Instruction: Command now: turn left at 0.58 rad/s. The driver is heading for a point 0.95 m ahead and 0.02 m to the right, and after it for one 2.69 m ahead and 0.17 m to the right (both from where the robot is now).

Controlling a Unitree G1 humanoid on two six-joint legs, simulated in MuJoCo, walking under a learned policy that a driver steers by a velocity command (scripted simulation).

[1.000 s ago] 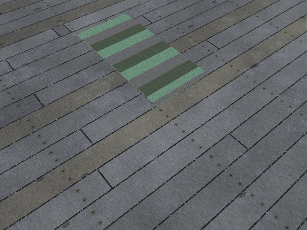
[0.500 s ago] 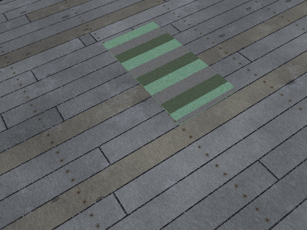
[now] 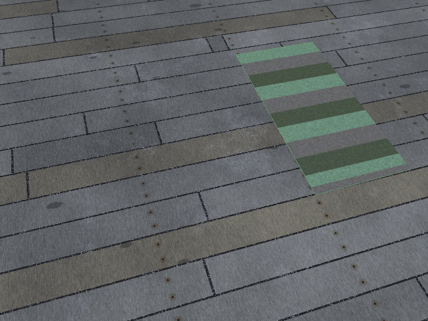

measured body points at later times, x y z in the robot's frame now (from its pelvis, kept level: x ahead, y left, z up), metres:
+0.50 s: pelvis +0.04 -0.01 +0.00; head +0.06 -0.01 +0.45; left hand +0.02 +0.29 -0.12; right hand +0.27 -0.23 -0.10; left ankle +0.04 +0.14 -0.72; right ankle +0.02 -0.15 -0.75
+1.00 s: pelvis +0.26 +0.06 -0.02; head +0.29 +0.07 +0.43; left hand +0.44 +0.33 -0.10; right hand +0.29 -0.23 -0.14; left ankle +0.05 +0.13 -0.75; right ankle +0.45 -0.01 -0.73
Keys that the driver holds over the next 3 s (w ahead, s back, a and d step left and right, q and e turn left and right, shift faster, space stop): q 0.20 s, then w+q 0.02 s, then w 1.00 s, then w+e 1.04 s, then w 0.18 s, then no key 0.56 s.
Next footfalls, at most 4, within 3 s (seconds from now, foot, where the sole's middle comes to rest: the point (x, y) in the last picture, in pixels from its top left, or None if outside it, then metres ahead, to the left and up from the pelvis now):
0.16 right None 0.06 -0.14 -0.78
0.56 left None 0.09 0.14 -0.78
1.04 right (208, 310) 0.48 0.00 -0.78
1.54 left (121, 240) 0.71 0.29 -0.78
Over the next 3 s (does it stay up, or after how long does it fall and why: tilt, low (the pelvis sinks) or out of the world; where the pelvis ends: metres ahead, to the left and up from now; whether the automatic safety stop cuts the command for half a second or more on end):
stays up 1.22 0.01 -0.01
